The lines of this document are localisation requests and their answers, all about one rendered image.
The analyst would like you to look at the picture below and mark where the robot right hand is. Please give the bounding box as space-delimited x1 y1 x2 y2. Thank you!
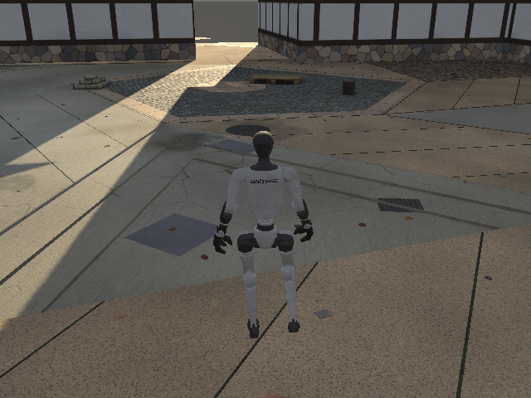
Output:
294 226 314 242

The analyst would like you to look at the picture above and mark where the left robot upper arm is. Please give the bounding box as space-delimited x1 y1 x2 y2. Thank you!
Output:
224 167 247 214

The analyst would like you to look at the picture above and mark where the robot right forearm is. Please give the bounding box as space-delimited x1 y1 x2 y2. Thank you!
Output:
296 199 312 229

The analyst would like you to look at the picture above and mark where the humanoid robot head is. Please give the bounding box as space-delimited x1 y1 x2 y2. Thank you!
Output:
250 131 278 171

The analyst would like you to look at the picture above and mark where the right robot upper arm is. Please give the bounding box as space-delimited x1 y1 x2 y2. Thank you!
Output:
281 167 304 212

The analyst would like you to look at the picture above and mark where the robot right foot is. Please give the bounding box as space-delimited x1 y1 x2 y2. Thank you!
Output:
288 319 300 332

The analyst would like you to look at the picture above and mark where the robot left forearm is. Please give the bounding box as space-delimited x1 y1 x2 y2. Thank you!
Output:
215 201 232 237

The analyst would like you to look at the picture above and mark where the robot left hand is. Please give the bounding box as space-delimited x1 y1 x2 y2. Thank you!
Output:
213 234 232 254

